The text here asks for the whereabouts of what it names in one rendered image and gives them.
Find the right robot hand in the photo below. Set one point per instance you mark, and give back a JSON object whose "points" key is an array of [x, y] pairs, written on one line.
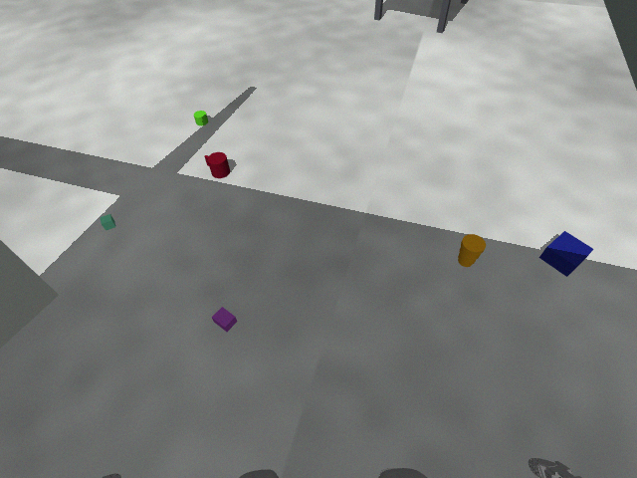
{"points": [[547, 469]]}

